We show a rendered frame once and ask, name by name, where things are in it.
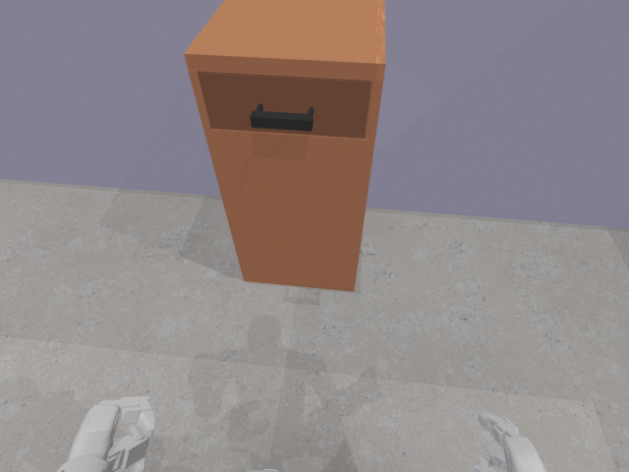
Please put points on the robot left hand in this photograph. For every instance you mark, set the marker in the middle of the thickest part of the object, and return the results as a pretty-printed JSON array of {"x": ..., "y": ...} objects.
[{"x": 96, "y": 433}]

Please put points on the robot right hand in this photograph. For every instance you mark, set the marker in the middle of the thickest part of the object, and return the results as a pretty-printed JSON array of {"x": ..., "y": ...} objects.
[{"x": 520, "y": 454}]

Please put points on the handle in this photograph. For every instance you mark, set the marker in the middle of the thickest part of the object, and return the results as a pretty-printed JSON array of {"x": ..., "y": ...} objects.
[{"x": 282, "y": 120}]

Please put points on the cabinet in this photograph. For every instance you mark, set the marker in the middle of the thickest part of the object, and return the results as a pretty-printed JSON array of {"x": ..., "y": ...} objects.
[{"x": 295, "y": 203}]

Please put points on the drawer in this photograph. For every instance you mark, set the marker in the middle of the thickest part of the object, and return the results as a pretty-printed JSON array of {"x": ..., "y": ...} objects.
[{"x": 340, "y": 106}]

